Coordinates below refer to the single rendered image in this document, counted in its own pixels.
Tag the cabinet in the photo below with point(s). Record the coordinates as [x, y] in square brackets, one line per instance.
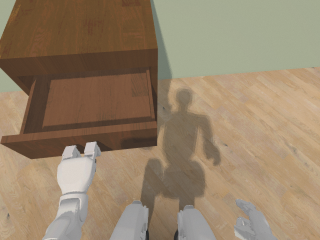
[64, 36]

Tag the robot right hand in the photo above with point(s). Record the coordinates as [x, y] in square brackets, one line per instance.
[257, 224]

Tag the drawer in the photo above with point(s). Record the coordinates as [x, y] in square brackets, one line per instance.
[112, 107]

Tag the robot left hand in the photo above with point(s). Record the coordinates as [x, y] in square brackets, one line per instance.
[75, 173]

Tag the robot thigh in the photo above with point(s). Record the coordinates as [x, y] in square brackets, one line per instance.
[193, 226]
[132, 222]

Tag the left robot forearm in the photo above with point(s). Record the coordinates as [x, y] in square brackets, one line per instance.
[71, 215]

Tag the right robot thigh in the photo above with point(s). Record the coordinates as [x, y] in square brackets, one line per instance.
[193, 226]

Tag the left robot thigh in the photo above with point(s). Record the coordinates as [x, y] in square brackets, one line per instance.
[132, 222]

